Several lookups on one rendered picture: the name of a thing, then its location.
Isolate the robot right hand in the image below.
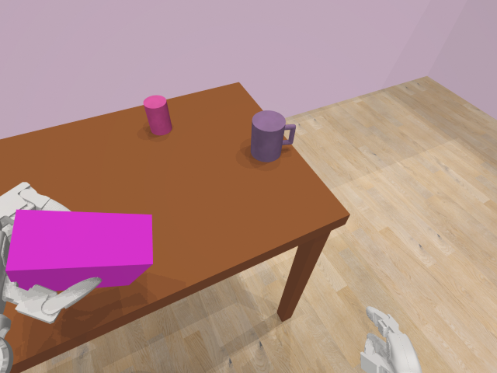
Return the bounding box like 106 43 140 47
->
360 306 422 373

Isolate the sponge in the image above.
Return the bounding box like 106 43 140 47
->
5 210 153 291

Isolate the table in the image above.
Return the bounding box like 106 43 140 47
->
0 82 350 373

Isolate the robot left hand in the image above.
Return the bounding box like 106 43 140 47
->
0 182 102 324

